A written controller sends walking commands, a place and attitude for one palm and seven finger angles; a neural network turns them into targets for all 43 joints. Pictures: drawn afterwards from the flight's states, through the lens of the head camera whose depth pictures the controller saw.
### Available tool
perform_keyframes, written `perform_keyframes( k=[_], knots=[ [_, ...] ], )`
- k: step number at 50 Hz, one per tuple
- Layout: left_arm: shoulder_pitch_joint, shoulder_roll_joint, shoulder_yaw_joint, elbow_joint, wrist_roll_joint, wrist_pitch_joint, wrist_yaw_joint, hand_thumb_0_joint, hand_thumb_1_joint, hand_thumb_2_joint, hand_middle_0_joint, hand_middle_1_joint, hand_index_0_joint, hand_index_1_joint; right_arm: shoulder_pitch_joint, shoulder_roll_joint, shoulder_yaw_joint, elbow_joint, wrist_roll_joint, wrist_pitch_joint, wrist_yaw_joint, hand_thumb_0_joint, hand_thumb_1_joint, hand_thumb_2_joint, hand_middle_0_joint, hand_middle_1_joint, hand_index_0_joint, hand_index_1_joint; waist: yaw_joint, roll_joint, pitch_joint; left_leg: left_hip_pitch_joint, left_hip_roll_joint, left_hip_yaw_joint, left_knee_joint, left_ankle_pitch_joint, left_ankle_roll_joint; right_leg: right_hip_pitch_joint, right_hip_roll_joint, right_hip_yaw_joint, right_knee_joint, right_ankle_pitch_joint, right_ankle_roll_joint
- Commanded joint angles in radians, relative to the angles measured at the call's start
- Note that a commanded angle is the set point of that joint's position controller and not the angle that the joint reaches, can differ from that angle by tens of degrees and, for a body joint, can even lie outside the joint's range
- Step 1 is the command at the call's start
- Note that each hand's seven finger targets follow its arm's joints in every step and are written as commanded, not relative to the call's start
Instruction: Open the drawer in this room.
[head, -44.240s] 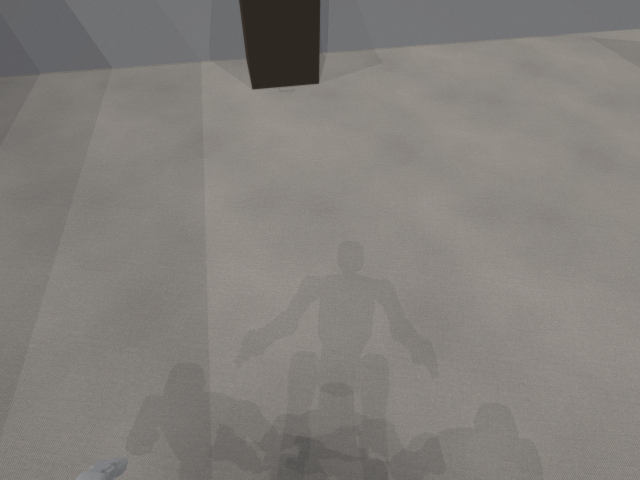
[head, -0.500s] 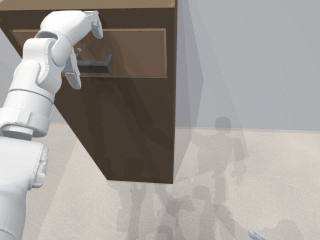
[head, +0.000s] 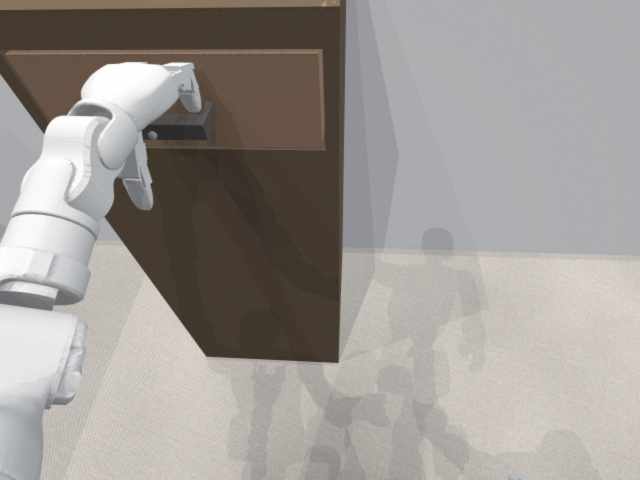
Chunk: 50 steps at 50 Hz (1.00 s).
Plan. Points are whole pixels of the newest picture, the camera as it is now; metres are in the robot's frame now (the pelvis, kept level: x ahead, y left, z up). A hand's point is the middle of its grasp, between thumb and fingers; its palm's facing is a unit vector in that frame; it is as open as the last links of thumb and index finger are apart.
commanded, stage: lower the fingers behind the handle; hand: left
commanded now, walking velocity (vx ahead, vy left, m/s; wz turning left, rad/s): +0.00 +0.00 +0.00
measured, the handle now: (170, 117) +0.52 +0.21 +0.18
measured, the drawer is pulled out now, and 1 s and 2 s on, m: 0.00 0.00 0.00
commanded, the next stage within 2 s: close the thumb around the handle in 1.10 s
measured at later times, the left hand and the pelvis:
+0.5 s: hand (157, 151) +0.46 +0.21 +0.17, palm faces -0.03 -0.02 -1.00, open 13.9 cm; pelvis +0.00 +0.00 +0.00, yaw +0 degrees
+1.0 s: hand (161, 154) +0.47 +0.21 +0.16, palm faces +0.01 -0.03 -1.00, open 13.8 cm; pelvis +0.01 +0.00 +0.00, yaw -1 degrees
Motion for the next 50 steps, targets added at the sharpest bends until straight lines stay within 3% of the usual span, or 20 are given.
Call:
perform_keyframes(
  k=[1,4,8,10,12,15,16,19,21,23,24,25,29,35,37,39,42,43,44,50],
  knots=[
    [-0.582,0.286,0.168,-0.243,-0.014,-0.036,0.107,0.0,-0.5,0.3,-0.3,-1.2,-0.3,-1.2,0.006,-0.123,-0.05,-0.092,-0.017,-0.039,-0.004,0.0,-0.9,-0.9,0.2,0.3,0.2,0.3,0.002,0.005,-0.435,0.248,-0.008,-0.011,0.013,0.432,0.026,0.102,0.026,0.004,-0.036,0.346,-0.026],
    [-0.561,0.277,0.168,-0.187,0.001,-0.004,0.142,0.0,-0.5,0.3,-0.3,-1.2,-0.3,-1.2,0.003,-0.126,-0.05,-0.074,-0.015,-0.038,0.006,0.0,-0.9,-0.9,0.2,0.3,0.2,0.3,0.006,-0.003,-0.42,0.219,-0.005,-0.003,0.012,0.431,0.022,0.101,0.027,0.001,-0.032,0.355,-0.027],
    [-0.506,0.185,0.093,-0.145,0.021,0.056,0.14,0.0,-0.5,0.3,-0.3,-1.2,-0.3,-1.2,-0.009,-0.127,-0.048,-0.077,-0.014,-0.027,0.016,0.0,-0.9,-0.9,0.2,0.3,0.2,0.3,0.002,-0.025,-0.408,0.21,-0.002,-0.002,0.017,0.465,0.021,0.101,0.026,-0.004,-0.027,0.377,-0.03],
    [-0.457,0.243,0.138,-0.133,0.036,0.076,0.136,0.0,-0.5,0.3,-0.3,-1.2,-0.3,-1.2,-0.018,-0.131,-0.044,-0.083,-0.015,-0.017,0.016,0.0,-0.9,-0.9,0.2,0.3,0.2,0.3,0.016,-0.043,-0.414,0.191,-0.003,0.003,0.02,0.447,0.025,0.123,0.024,0.002,-0.017,0.395,-0.025],
    [-0.44,0.189,0.096,-0.138,0.033,0.085,0.123,0.0,-0.5,0.3,-0.3,-1.2,-0.3,-1.2,-0.027,-0.127,-0.04,-0.093,-0.01,-0.011,0.015,0.0,-0.9,-0.9,0.2,0.3,0.2,0.3,0.01,-0.074,-0.374,0.174,0.0,0.002,0.014,0.427,0.025,0.111,0.023,-0.004,-0.017,0.382,-0.023],
    [-0.388,0.228,0.121,-0.086,0.041,0.095,0.112,0.0,-0.5,0.3,-0.3,-1.2,-0.3,-1.2,-0.038,-0.133,-0.032,-0.101,-0.007,-0.002,0.004,0.0,-0.9,-0.9,0.2,0.3,0.2,0.3,0.012,-0.106,-0.342,0.136,-0.004,0.008,0.008,0.368,0.029,0.123,0.018,0.002,-0.02,0.361,-0.019],
    [-0.419,0.191,0.083,-0.111,0.038,0.087,0.106,0.0,-0.5,0.3,-0.3,-1.2,-0.3,-1.2,-0.041,-0.129,-0.03,-0.108,-0.005,-0.003,0.002,0.0,-0.9,-0.9,0.2,0.3,0.2,0.3,0.003,-0.104,-0.33,0.135,-0.003,0.007,0.004,0.348,0.028,0.109,0.018,0.001,-0.024,0.346,-0.018],
    [-0.424,0.263,0.148,-0.208,0.03,0.037,0.103,0.0,-0.5,0.3,-0.3,-1.2,-0.3,-1.2,-0.04,-0.126,-0.038,-0.124,-0.011,-0.008,-0.007,0.0,-0.9,-0.9,0.2,0.3,0.2,0.3,0.018,-0.069,-0.416,0.17,-0.009,0.005,0.016,0.386,0.034,0.154,0.015,0.018,-0.014,0.386,-0.018],
    [-0.412,0.226,0.132,-0.24,0.019,0.011,0.109,0.0,-0.5,0.3,-0.3,-1.2,-0.3,-1.2,-0.036,-0.117,-0.041,-0.127,-0.013,-0.011,-0.008,0.0,-0.9,-0.9,0.2,0.3,0.2,0.3,0.014,-0.051,-0.407,0.19,-0.006,0.002,0.023,0.406,0.034,0.127,0.019,0.012,-0.012,0.378,-0.019],
    [-0.408,0.256,0.165,-0.231,0.009,-0.008,0.122,0.0,-0.5,0.3,-0.3,-1.2,-0.3,-1.2,-0.033,-0.121,-0.044,-0.117,-0.014,-0.014,-0.01,0.0,-0.9,-0.9,0.2,0.3,0.2,0.3,0.011,-0.066,-0.387,0.179,-0.006,0.003,0.028,0.411,0.034,0.124,0.021,0.009,-0.015,0.38,-0.021],
    [-0.412,0.222,0.135,-0.241,0.009,-0.011,0.129,0.0,-0.5,0.3,-0.3,-1.2,-0.3,-1.2,-0.036,-0.117,-0.045,-0.118,-0.012,-0.015,-0.009,0.0,-0.9,-0.9,0.2,0.3,0.2,0.3,0.009,-0.042,-0.385,0.184,-0.006,0.004,0.028,0.401,0.032,0.105,0.023,0.012,-0.013,0.37,-0.018],
    [-0.413,0.209,0.128,-0.227,0.011,-0.012,0.137,0.0,-0.5,0.3,-0.3,-1.2,-0.3,-1.2,-0.029,-0.116,-0.047,-0.106,-0.013,-0.016,-0.007,0.0,-0.9,-0.9,0.2,0.3,0.2,0.3,0.0,-0.037,-0.363,0.189,-0.004,0.002,0.032,0.398,0.03,0.075,0.025,0.004,-0.013,0.355,-0.021],
    [-0.428,0.193,0.114,-0.225,0.018,0.0,0.166,0.0,-0.5,0.3,-0.3,-1.2,-0.3,-1.2,-0.018,-0.116,-0.053,-0.094,-0.016,-0.021,0.0,0.0,-0.9,-0.9,0.2,0.3,0.2,0.3,0.001,-0.021,-0.406,0.204,-0.006,0.0,0.043,0.405,0.026,0.072,0.028,0.006,-0.007,0.348,-0.022],
    [-0.394,0.217,0.136,-0.171,0.031,0.018,0.179,0.0,-0.5,0.3,-0.3,-1.2,-0.3,-1.2,-0.014,-0.122,-0.052,-0.085,-0.018,-0.012,-0.002,0.0,-0.9,-0.9,0.2,0.3,0.2,0.3,0.002,-0.031,-0.394,0.169,-0.005,0.004,0.049,0.402,0.027,0.082,0.026,0.006,0.003,0.369,-0.024],
    [-0.42,0.184,0.106,-0.2,0.028,0.014,0.178,0.0,-0.5,0.3,-0.3,-1.2,-0.3,-1.2,-0.013,-0.118,-0.052,-0.091,-0.017,-0.013,-0.002,0.0,-0.9,-0.9,0.2,0.3,0.2,0.3,-0.001,-0.023,-0.404,0.176,-0.005,0.0,0.048,0.401,0.027,0.078,0.027,0.005,0.004,0.362,-0.024],
    [-0.426,0.253,0.161,-0.193,0.029,0.008,0.183,0.0,-0.5,0.3,-0.3,-1.2,-0.3,-1.2,-0.011,-0.123,-0.052,-0.09,-0.018,-0.014,-0.004,0.0,-0.9,-0.9,0.2,0.3,0.2,0.3,0.006,-0.027,-0.416,0.166,-0.006,0.0,0.048,0.394,0.028,0.099,0.026,0.009,0.005,0.367,-0.023],
    [-0.433,0.225,0.14,-0.203,0.036,0.002,0.189,0.0,-0.5,0.3,-0.3,-1.2,-0.3,-1.2,-0.007,-0.117,-0.054,-0.09,-0.019,-0.014,-0.004,0.0,-0.9,-0.9,0.2,0.3,0.2,0.3,0.003,-0.006,-0.424,0.178,-0.003,-0.003,0.052,0.434,0.026,0.086,0.029,0.003,0.016,0.381,-0.026],
    [-0.43,0.216,0.14,-0.229,0.023,-0.002,0.189,0.0,-0.5,0.3,-0.3,-1.2,-0.3,-1.2,-0.008,-0.116,-0.055,-0.096,-0.02,-0.016,0.0,0.0,-0.9,-0.9,0.2,0.3,0.2,0.3,0.007,-0.006,-0.442,0.187,-0.003,-0.002,0.056,0.458,0.027,0.103,0.028,0.006,0.011,0.391,-0.027],
    [-0.399,0.25,0.171,-0.215,0.034,0.002,0.193,0.0,-0.5,0.3,-0.3,-1.2,-0.3,-1.2,-0.005,-0.118,-0.059,-0.093,-0.019,-0.014,0.0,0.0,-0.9,-0.9,0.2,0.3,0.2,0.3,0.014,-0.012,-0.448,0.19,-0.001,-0.003,0.056,0.458,0.027,0.1,0.032,0.007,0.015,0.387,-0.025],
    [-0.351,0.223,0.153,-0.196,0.028,0.027,0.187,0.0,-0.5,0.3,-0.3,-1.2,-0.3,-1.2,-0.01,-0.123,-0.055,-0.095,-0.017,-0.011,0.003,0.0,-0.9,-0.9,0.2,0.3,0.2,0.3,0.013,-0.048,-0.411,0.165,-0.001,0.001,0.048,0.442,0.029,0.107,0.031,0.003,0.009,0.396,-0.022]
  ],
)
